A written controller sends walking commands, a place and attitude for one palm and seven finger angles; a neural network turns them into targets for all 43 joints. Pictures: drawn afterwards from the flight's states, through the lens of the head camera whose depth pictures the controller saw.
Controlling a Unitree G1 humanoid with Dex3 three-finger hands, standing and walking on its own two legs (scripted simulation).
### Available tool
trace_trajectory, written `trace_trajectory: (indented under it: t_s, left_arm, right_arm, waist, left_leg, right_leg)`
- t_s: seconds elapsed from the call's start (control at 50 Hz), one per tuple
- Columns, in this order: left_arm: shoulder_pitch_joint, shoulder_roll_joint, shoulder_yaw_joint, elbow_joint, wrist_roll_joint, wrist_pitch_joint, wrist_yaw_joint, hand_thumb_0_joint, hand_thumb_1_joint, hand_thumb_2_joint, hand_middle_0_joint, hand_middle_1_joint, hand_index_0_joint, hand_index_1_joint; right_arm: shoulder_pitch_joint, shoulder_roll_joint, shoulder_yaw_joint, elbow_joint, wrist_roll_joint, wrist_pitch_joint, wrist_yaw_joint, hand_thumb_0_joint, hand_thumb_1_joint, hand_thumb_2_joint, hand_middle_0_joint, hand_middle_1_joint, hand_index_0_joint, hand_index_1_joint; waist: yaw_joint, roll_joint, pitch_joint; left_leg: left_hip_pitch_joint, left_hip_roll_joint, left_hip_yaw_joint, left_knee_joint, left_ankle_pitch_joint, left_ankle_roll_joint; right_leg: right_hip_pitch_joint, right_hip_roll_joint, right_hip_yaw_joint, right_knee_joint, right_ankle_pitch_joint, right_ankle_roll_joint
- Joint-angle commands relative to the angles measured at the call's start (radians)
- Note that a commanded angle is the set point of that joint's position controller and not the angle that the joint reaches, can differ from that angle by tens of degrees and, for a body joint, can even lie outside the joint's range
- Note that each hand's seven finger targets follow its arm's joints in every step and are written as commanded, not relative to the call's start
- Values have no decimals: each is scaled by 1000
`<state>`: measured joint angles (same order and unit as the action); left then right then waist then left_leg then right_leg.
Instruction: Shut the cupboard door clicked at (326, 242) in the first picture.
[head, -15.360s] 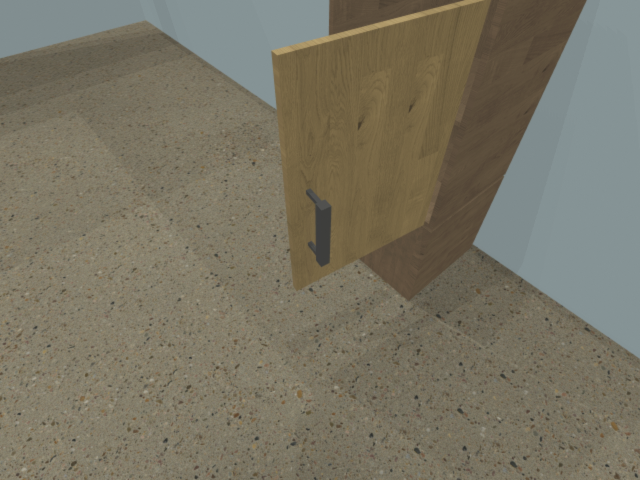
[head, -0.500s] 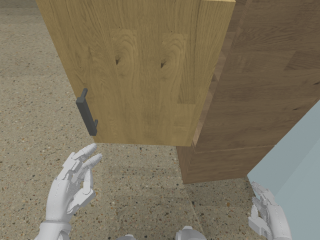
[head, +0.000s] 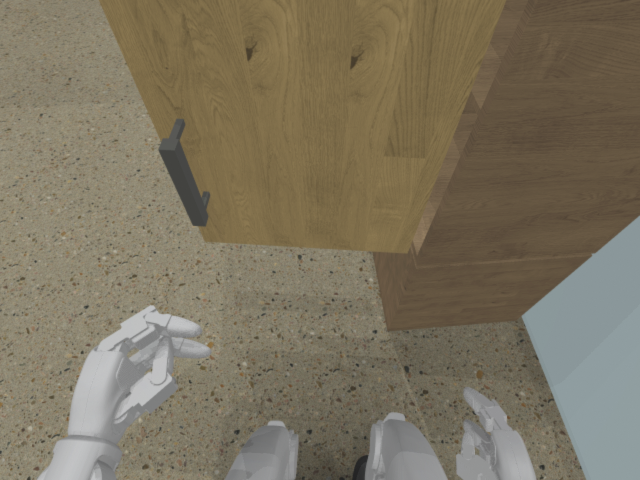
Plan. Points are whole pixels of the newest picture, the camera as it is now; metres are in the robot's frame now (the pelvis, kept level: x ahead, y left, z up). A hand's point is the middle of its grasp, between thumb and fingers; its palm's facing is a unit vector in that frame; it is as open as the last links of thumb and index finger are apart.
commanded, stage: raise the hand and make a fist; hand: left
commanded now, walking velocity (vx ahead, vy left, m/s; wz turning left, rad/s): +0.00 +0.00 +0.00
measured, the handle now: (190, 176) +0.53 +0.24 +0.01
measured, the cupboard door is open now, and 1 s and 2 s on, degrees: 81 81 81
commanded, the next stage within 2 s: bring the fist close to the handle in 1.10 s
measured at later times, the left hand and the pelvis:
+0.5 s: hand (157, 369) +0.23 +0.19 +0.04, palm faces -0.01 -1.00 -0.04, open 3.1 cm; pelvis +0.02 +0.01 +0.00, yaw +0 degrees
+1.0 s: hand (163, 359) +0.24 +0.19 +0.04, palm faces -0.02 -1.00 -0.03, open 3.1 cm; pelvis +0.02 +0.00 +0.00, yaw +0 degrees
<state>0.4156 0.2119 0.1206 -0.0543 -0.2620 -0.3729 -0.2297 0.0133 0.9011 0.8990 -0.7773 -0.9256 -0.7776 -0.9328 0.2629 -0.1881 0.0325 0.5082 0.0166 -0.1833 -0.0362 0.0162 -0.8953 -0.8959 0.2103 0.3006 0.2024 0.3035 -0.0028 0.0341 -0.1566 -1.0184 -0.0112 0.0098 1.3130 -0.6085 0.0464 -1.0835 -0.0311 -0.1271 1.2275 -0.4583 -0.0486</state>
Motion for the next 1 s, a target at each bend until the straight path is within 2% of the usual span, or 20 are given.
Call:
trace_trajectory:
  t_s: [0.0, 0.08, 0.12, 0.16, 0.22, 0.28, 0.38, 0.42, 0.48, 0.54, 0.6, 0.64, 0.66, 0.7, 0.76, 0.8, 0.84, 0.9, 0.96, 0.98]
  left_arm:
    - [27, 79, 43, -179, -14, -137, 22, 0, 900, 900, -952, -1120, -952, -1120]
    - [17, 86, 21, -192, -10, -158, 0, 0, 900, 900, -1025, -1200, -1025, -1200]
    - [19, 114, 46, -214, -9, -161, 3, 0, 900, 900, -1062, -1240, -1062, -1240]
    - [43, 104, 46, -235, -11, -159, 7, 0, 900, 900, -1098, -1280, -1098, -1280]
    - [42, 118, 70, -224, -11, -151, 21, 0, 900, 900, -1153, -1340, -1153, -1340]
    - [43, 94, 44, -235, -7, -153, 18, 0, 900, 900, -1208, -1400, -1208, -1400]
    - [5, 97, 37, -204, -4, -135, -6, 0, 900, 900, -1300, -1500, -1300, -1500]
    - [-14, 124, 58, -215, -7, -132, -10, 0, 900, 900, -1300, -1500, -1300, -1500]
    - [-13, 118, 70, -200, -20, -126, -23, 0, 900, 900, -1300, -1500, -1300, -1500]
    - [-33, 126, 85, -188, -30, -122, -36, 0, 900, 900, -1300, -1500, -1300, -1500]
    - [-42, 127, 85, -170, -36, -117, -47, 0, 900, 900, -1300, -1500, -1300, -1500]
    - [-57, 140, 98, -183, -40, -119, -53, 0, 900, 900, -1300, -1500, -1300, -1500]
    - [-55, 146, 105, -174, -42, -116, -54, 0, 900, 900, -1300, -1500, -1300, -1500]
    - [-42, 131, 98, -153, -49, -114, -56, 0, 900, 900, -1300, -1500, -1300, -1500]
    - [-43, 139, 105, -162, -55, -117, -60, 0, 900, 900, -1300, -1500, -1300, -1500]
    - [-40, 132, 101, -155, -55, -121, -55, 0, 900, 900, -1300, -1500, -1300, -1500]
    - [-39, 148, 114, -163, -51, -128, -50, 0, 900, 900, -1300, -1500, -1300, -1500]
    - [-34, 138, 110, -150, -51, -138, -42, 0, 900, 900, -1300, -1500, -1300, -1500]
    - [-40, 140, 100, -153, -44, -142, -41, 0, 900, 900, -1300, -1500, -1300, -1500]
    - [-37, 137, 101, -153, -44, -143, -39, 0, 900, 900, -1300, -1500, -1300, -1500]
  right_arm:
    - [-86, -169, -82, -180, -1, -78, -14, 0, -900, -900, 200, 300, 200, 300]
    - [-66, -187, -87, -187, 1, -81, -16, 0, -900, -900, 200, 300, 200, 300]
    - [-64, -192, -91, -189, 1, -76, -18, 0, -900, -900, 200, 300, 200, 300]
    - [-56, -190, -94, -196, -1, -67, -15, 0, -900, -900, 200, 300, 200, 300]
    - [-50, -188, -96, -197, -3, -49, -14, 0, -900, -900, 200, 300, 200, 300]
    - [-47, -188, -98, -203, -4, -35, -9, 0, -900, -900, 200, 300, 200, 300]
    - [-46, -195, -92, -215, -2, -17, -8, 0, -900, -900, 200, 300, 200, 300]
    - [-47, -197, -87, -216, -3, -15, -10, 0, -900, -900, 200, 300, 200, 300]
    - [-42, -191, -87, -214, -2, -14, -11, 0, -900, -900, 200, 300, 200, 300]
    - [-46, -189, -83, -211, -2, -13, -12, 0, -900, -900, 200, 300, 200, 300]
    - [-46, -193, -83, -211, 3, -13, -14, 0, -900, -900, 200, 300, 200, 300]
    - [-48, -193, -82, -208, 3, -16, -15, 0, -900, -900, 200, 300, 200, 300]
    - [-45, -191, -82, -206, 3, -16, -15, 0, -900, -900, 200, 300, 200, 300]
    - [-45, -189, -82, -205, 6, -16, -15, 0, -900, -900, 200, 300, 200, 300]
    - [-49, -189, -84, -205, 7, -19, -16, 0, -900, -900, 200, 300, 200, 300]
    - [-49, -189, -85, -203, 7, -20, -15, 0, -900, -900, 200, 300, 200, 300]
    - [-49, -189, -86, -201, 6, -19, -16, 0, -900, -900, 200, 300, 200, 300]
    - [-48, -188, -89, -198, 7, -17, -15, 0, -900, -900, 200, 300, 200, 300]
    - [-54, -190, -86, -201, 6, -14, -14, 0, -900, -900, 200, 300, 200, 300]
    - [-52, -190, -87, -201, 6, -14, -14, 0, -900, -900, 200, 300, 200, 300]
  waist:
    - [1, -63, -206]
    - [-4, -16, -210]
    - [5, -6, -234]
    - [14, 24, -255]
    - [13, 14, -248]
    - [6, 40, -258]
    - [-9, 18, -229]
    - [-5, 45, -243]
    - [-3, 16, -263]
    - [0, 14, -272]
    - [-5, -2, -255]
    - [3, 23, -280]
    - [4, 15, -288]
    - [2, -10, -272]
    - [4, -11, -287]
    - [1, -22, -269]
    - [8, -1, -282]
    - [3, -19, -266]
    - [2, 11, -249]
    - [1, -1, -252]
  left_leg:
    - [-16, -3, -79, -224, 153, -28]
    - [23, -5, -86, -243, 162, -31]
    - [53, -2, -93, -249, 220, -36]
    - [83, -1, -91, -254, 274, -46]
    - [84, -2, -92, -249, 310, -53]
    - [109, 1, -89, -246, 347, -63]
    - [96, 3, -97, -243, 311, -62]
    - [105, 2, -98, -241, 319, -61]
    - [100, 1, -93, -232, 337, -61]
    - [81, -3, -85, -219, 341, -57]
    - [63, -3, -79, -218, 306, -50]
    - [69, -4, -79, -218, 321, -51]
    - [64, -6, -77, -214, 325, -48]
    - [46, -7, -71, -214, 304, -44]
    - [38, -7, -69, -211, 299, -40]
    - [27, -7, -68, -211, 292, -38]
    - [32, -7, -65, -209, 305, -38]
    - [18, -8, -62, -208, 278, -36]
    - [22, -8, -63, -215, 262, -36]
    - [27, -8, -65, -220, 259, -36]
  right_leg:
    - [278, 18, 116, -177, -90, 16]
    - [246, 22, 90, -151, -41, 12]
    - [253, 29, 73, -128, 18, 5]
    - [260, 30, 65, -117, 66, 6]
    - [264, 38, 57, -108, 100, 5]
    - [259, 36, 53, -104, 131, 7]
    - [245, 41, 52, -112, 110, 7]
    - [240, 45, 53, -107, 111, 3]
    - [268, 42, 56, -110, 140, 7]
    - [283, 41, 63, -107, 152, 6]
    - [287, 39, 73, -122, 126, 9]
    - [297, 37, 75, -115, 137, 6]
    - [305, 37, 79, -117, 145, 7]
    - [316, 35, 88, -131, 127, 11]
    - [332, 31, 97, -133, 123, 11]
    - [330, 30, 100, -139, 116, 12]
    - [333, 30, 101, -130, 127, 8]
    - [328, 27, 109, -142, 100, 12]
    - [313, 27, 107, -145, 76, 9]
    - [314, 28, 104, -146, 73, 10]
